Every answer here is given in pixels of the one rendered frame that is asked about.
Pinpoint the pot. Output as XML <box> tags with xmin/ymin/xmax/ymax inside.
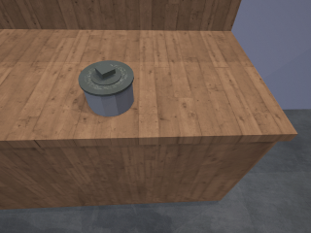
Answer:
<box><xmin>84</xmin><ymin>84</ymin><xmax>134</xmax><ymax>117</ymax></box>

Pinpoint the lid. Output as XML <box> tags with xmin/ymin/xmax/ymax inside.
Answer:
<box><xmin>78</xmin><ymin>60</ymin><xmax>134</xmax><ymax>97</ymax></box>

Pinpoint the table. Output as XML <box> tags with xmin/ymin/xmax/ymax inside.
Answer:
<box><xmin>0</xmin><ymin>0</ymin><xmax>297</xmax><ymax>210</ymax></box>

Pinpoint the knob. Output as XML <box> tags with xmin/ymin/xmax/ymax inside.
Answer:
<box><xmin>95</xmin><ymin>62</ymin><xmax>116</xmax><ymax>79</ymax></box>

